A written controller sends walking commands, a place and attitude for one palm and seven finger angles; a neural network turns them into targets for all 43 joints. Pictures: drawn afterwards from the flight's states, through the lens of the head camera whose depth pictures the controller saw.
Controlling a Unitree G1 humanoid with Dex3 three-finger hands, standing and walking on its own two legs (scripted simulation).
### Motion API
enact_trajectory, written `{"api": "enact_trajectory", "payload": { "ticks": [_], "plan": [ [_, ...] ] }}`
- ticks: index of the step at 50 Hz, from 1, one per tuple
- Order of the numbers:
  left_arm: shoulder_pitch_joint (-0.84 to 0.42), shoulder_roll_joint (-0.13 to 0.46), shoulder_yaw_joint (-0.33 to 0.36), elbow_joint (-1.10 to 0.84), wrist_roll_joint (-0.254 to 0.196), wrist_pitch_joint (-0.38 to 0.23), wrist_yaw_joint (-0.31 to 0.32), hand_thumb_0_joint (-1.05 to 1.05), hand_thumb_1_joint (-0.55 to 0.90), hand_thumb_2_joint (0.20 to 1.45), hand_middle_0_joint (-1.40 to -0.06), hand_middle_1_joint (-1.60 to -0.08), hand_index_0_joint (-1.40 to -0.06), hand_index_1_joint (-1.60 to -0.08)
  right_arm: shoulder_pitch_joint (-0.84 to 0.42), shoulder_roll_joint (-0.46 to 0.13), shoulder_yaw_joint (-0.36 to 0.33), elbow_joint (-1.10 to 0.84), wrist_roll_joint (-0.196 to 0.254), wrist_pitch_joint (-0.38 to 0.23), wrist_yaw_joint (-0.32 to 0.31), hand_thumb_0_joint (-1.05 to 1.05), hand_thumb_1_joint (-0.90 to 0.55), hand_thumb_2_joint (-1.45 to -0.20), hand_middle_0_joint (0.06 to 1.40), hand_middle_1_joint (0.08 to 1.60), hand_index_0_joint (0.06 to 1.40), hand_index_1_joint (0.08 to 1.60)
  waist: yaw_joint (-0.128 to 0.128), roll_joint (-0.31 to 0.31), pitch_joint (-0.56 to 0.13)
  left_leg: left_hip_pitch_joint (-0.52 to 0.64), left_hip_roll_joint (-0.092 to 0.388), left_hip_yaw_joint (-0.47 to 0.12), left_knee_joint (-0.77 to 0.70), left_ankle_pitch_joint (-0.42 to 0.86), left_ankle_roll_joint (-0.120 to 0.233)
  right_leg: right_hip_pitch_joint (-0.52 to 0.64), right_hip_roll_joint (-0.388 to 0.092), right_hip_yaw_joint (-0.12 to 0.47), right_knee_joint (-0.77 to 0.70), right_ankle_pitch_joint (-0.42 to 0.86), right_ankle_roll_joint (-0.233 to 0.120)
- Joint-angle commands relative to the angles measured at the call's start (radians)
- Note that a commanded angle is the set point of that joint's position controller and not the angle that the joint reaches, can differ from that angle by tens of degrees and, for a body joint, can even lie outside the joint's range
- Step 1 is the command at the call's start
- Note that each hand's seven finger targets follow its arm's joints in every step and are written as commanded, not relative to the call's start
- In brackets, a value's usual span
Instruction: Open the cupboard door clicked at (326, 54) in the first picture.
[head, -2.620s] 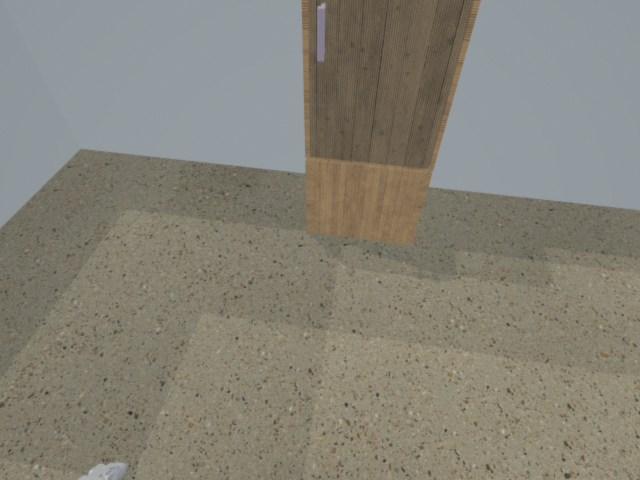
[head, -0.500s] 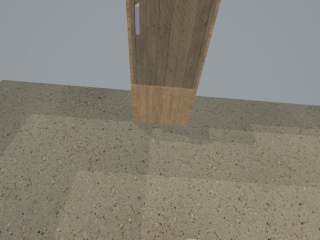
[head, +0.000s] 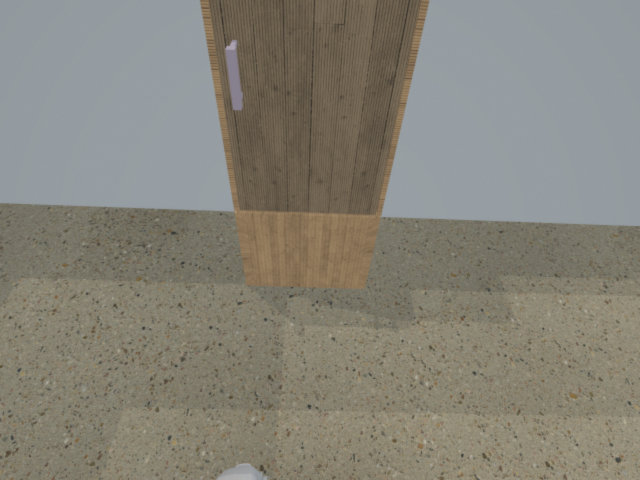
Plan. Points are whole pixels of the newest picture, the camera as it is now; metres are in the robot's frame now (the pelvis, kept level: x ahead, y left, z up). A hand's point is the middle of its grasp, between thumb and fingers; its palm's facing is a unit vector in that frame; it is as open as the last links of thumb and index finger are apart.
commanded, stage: take the last steps up to it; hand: left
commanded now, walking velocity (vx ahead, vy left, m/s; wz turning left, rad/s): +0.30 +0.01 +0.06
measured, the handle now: (235, 75) +0.88 +0.21 +0.09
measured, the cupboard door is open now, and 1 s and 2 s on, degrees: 0 0 0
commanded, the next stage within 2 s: come to a stop and stand still in 0.72 s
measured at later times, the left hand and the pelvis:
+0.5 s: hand (181, 447) +0.20 +0.21 -0.16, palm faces +0.00 -0.99 -0.17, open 7.3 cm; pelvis +0.18 +0.03 +0.01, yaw -1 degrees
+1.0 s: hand (227, 368) +0.33 +0.16 -0.18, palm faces +0.09 -0.98 -0.17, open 7.3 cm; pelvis +0.32 +0.00 +0.00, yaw +1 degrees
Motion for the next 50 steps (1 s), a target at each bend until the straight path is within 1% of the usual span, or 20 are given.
{"api": "enact_trajectory", "payload": {
  "ticks": [1, 4, 5, 6, 7, 8, 10, 13, 17, 26, 28, 30, 31, 32, 33, 36, 40, 44, 47, 50],
  "plan": [
    [0.062, 0.139, 0.032, -0.041, 0.0, -0.017, -0.004, 0.0, 0.9, 0.9, -0.2, -0.3, -0.2, -0.3, 0.094, -0.014, -0.004, -0.017, 0.004, -0.015, 0.025, 0.0, -0.9, -0.9, 0.2, 0.3, 0.2, 0.3, 0.016, -0.103, 0.071, 0.186, -0.025, 0.027, -0.16, 0.022, 0.001, -0.169, -0.282, 0.233, -0.285, -0.264, -0.111],
    [0.088, 0.119, 0.03, -0.037, -0.005, -0.006, -0.008, 0.0, 0.9, 0.9, -0.2, -0.3, -0.2, -0.3, 0.138, -0.047, -0.007, -0.003, 0.004, -0.031, 0.021, 0.0, -0.9, -0.9, 0.2, 0.3, 0.2, 0.3, -0.009, -0.01, 0.071, 0.375, -0.058, 0.058, -0.347, 0.019, 0.0, -0.21, -0.22, 0.18, -0.157, -0.308, -0.069],
    [0.097, 0.082, 0.024, -0.044, -0.008, -0.003, -0.013, 0.0, 0.9, 0.9, -0.2, -0.3, -0.2, -0.3, 0.207, -0.103, -0.015, 0.013, -0.001, -0.038, 0.013, 0.0, -0.9, -0.9, 0.2, 0.3, 0.2, 0.3, -0.035, 0.131, 0.063, 0.448, 0.027, -0.095, -0.474, -0.105, 0.035, -0.269, -0.149, 0.124, 0.024, -0.285, -0.031],
    [0.077, 0.029, 0.016, -0.075, -0.014, -0.004, -0.02, 0.0, 0.9, 0.9, -0.2, -0.3, -0.2, -0.3, 0.305, -0.194, -0.036, 0.027, -0.013, -0.041, 0.006, 0.0, -0.9, -0.9, 0.2, 0.3, 0.2, 0.3, -0.067, 0.335, 0.069, 0.489, 0.239, -0.404, -0.667, -0.248, 0.134, -0.392, -0.035, -0.001, 0.329, -0.308, 0.024],
    [0.018, 0.058, 0.016, -0.098, 0.0, -0.006, -0.014, 0.0, 0.9, 0.9, -0.2, -0.3, -0.2, -0.3, 0.329, -0.203, -0.035, 0.038, -0.012, -0.039, -0.003, 0.0, -0.9, -0.9, 0.2, 0.3, 0.2, 0.3, -0.079, 0.34, 0.069, 0.46, 0.295, -0.548, -0.758, -0.28, 0.174, -0.442, -0.035, 0.073, 0.546, -0.344, 0.022],
    [0.001, 0.07, 0.024, -0.093, 0.002, -0.007, -0.017, 0.0, 0.9, 0.9, -0.2, -0.3, -0.2, -0.3, 0.277, -0.175, -0.023, 0.026, -0.006, -0.039, -0.011, 0.0, -0.9, -0.9, 0.2, 0.3, 0.2, 0.3, -0.054, 0.219, 0.085, 0.421, 0.29, -0.526, -0.759, -0.271, 0.195, -0.471, -0.079, 0.125, 0.666, -0.272, 0.017],
    [0.04, 0.059, 0.025, -0.058, 0.007, -0.009, -0.031, 0.0, 0.9, 0.9, -0.2, -0.3, -0.2, -0.3, 0.17, -0.118, -0.005, -0.003, 0.002, -0.056, -0.014, 0.0, -0.9, -0.9, 0.2, 0.3, 0.2, 0.3, 0.007, 0.065, 0.086, 0.372, 0.222, -0.352, -0.752, -0.135, 0.164, -0.447, -0.13, 0.15, 0.695, -0.126, 0.032],
    [0.108, 0.028, 0.02, -0.019, 0.006, 0.008, -0.03, 0.0, 0.9, 0.9, -0.2, -0.3, -0.2, -0.3, 0.168, -0.095, -0.001, 0.015, 0.009, -0.075, -0.02, 0.0, -0.9, -0.9, 0.2, 0.3, 0.2, 0.3, 0.035, 0.065, 0.008, 0.421, 0.145, -0.159, -0.722, 0.164, 0.141, -0.384, -0.137, 0.131, 0.65, -0.021, 0.064],
    [0.061, 0.017, 0.02, -0.024, 0.003, 0.018, -0.028, 0.0, 0.9, 0.9, -0.2, -0.3, -0.2, -0.3, 0.234, -0.079, -0.001, 0.061, 0.013, -0.078, -0.025, 0.0, -0.9, -0.9, 0.2, 0.3, 0.2, 0.3, 0.025, 0.056, 0.038, 0.479, 0.147, -0.11, -0.719, 0.342, 0.161, -0.425, -0.15, 0.113, 0.569, 0.007, 0.085],
    [-0.118, -0.006, 0.013, -0.07, -0.003, 0.006, -0.031, 0.0, 0.9, 0.9, -0.2, -0.3, -0.2, -0.3, 0.306, -0.071, -0.009, 0.129, -0.002, -0.058, -0.024, 0.0, -0.9, -0.9, 0.2, 0.3, 0.2, 0.3, -0.024, 0.116, 0.112, 0.475, 0.15, -0.057, -0.661, 0.387, 0.168, -0.317, -0.119, 0.044, 0.197, -0.015, 0.052],
    [-0.07, 0.006, 0.018, -0.058, -0.004, -0.001, -0.029, 0.0, 0.9, 0.9, -0.2, -0.3, -0.2, -0.3, 0.277, -0.078, -0.012, 0.125, -0.003, -0.054, -0.025, 0.0, -0.9, -0.9, 0.2, 0.3, 0.2, 0.3, 0.006, 0.107, 0.08, 0.447, 0.148, -0.052, -0.591, 0.404, 0.155, -0.185, -0.092, 0.031, 0.111, -0.013, 0.032],
    [0.139, 0.055, 0.034, 0.008, 0.003, -0.018, -0.024, 0.0, 0.9, 0.9, -0.2, -0.3, -0.2, -0.3, 0.254, -0.075, -0.012, 0.124, 0.008, -0.052, -0.02, 0.0, -0.9, -0.9, 0.2, 0.3, 0.2, 0.3, 0.104, 0.013, -0.02, 0.345, 0.074, 0.015, -0.338, 0.439, 0.104, 0.138, -0.064, 0.02, 0.003, 0.086, 0.009],
    [0.282, 0.139, 0.052, 0.047, 0.008, -0.03, -0.012, 0.0, 0.9, 0.9, -0.2, -0.3, -0.2, -0.3, 0.256, -0.039, -0.006, 0.106, 0.02, -0.055, -0.011, 0.0, -0.9, -0.9, 0.2, 0.3, 0.2, 0.3, 0.156, -0.142, -0.121, 0.155, -0.004, 0.076, -0.075, 0.225, 0.063, 0.369, -0.257, 0.237, -0.03, 0.126, -0.052],
    [0.371, 0.231, 0.066, 0.064, -0.005, -0.032, -0.004, 0.0, 0.9, 0.9, -0.2, -0.3, -0.2, -0.3, 0.266, -0.003, 0.006, 0.07, 0.025, -0.055, -0.008, 0.0, -0.9, -0.9, 0.2, 0.3, 0.2, 0.3, 0.146, -0.306, -0.188, -0.043, -0.126, 0.065, 0.233, -0.278, 0.032, 0.485, -0.473, 0.558, -0.139, 0.271, -0.155],
    [0.329, 0.224, 0.064, 0.057, -0.014, -0.029, 0.001, 0.0, 0.9, 0.9, -0.2, -0.3, -0.2, -0.3, 0.225, -0.027, -0.002, 0.067, 0.023, -0.045, -0.011, 0.0, -0.9, -0.9, 0.2, 0.3, 0.2, 0.3, 0.147, -0.214, -0.169, -0.069, -0.092, -0.041, 0.363, -0.284, 0.043, 0.381, -0.486, 0.567, -0.193, 0.147, -0.194],
    [0.107, 0.079, 0.028, -0.005, -0.008, -0.027, 0.017, 0.0, 0.9, 0.9, -0.2, -0.3, -0.2, -0.3, 0.135, 0.001, -0.004, 0.05, 0.005, -0.024, -0.001, 0.0, -0.9, -0.9, 0.2, 0.3, 0.2, 0.3, 0.061, -0.089, 0.043, -0.059, 0.007, -0.076, 0.341, -0.082, 0.032, 0.031, -0.394, 0.357, -0.279, -0.007, -0.137],
    [0.061, 0.05, 0.016, -0.022, 0.001, -0.033, 0.019, 0.0, 0.9, 0.9, -0.2, -0.3, -0.2, -0.3, 0.189, 0.041, 0.002, 0.053, 0.002, 0.005, 0.006, 0.0, -0.9, -0.9, 0.2, 0.3, 0.2, 0.3, -0.003, -0.108, 0.03, 0.087, -0.009, -0.021, 0.078, -0.037, 0.0, -0.095, -0.315, 0.166, -0.284, 0.134, -0.111],
    [0.063, 0.068, 0.007, -0.016, -0.002, -0.019, 0.017, 0.0, 0.9, 0.9, -0.2, -0.3, -0.2, -0.3, 0.112, 0.03, 0.022, 0.03, 0.011, -0.002, 0.001, 0.0, -0.9, -0.9, 0.2, 0.3, 0.2, 0.3, 0.023, -0.105, -0.003, 0.169, -0.052, -0.004, -0.188, 0.014, -0.016, -0.01, -0.281, 0.14, -0.209, 0.346, -0.107],
    [0.053, 0.083, 0.005, -0.006, -0.016, 0.004, 0.023, 0.0, 0.9, 0.9, -0.2, -0.3, -0.2, -0.3, 0.099, -0.021, 0.025, 0.038, 0.016, 0.001, -0.008, 0.0, -0.9, -0.9, 0.2, 0.3, 0.2, 0.3, 0.011, -0.093, -0.015, 0.351, -0.055, -0.013, -0.434, 0.251, -0.021, -0.036, -0.228, 0.106, -0.099, 0.317, -0.042],
    [0.128, 0.035, -0.004, -0.017, -0.013, 0.035, 0.032, 0.0, 0.9, 0.9, -0.2, -0.3, -0.2, -0.3, 0.036, -0.136, 0.008, -0.005, 0.015, 0.0, -0.018, 0.0, -0.9, -0.9, 0.2, 0.3, 0.2, 0.3, 0.053, 0.08, 0.023, 0.332, 0.12, -0.153, -0.498, 0.624, 0.076, -0.047, -0.117, 0.078, -0.017, -0.014, 0.055]
  ]
}}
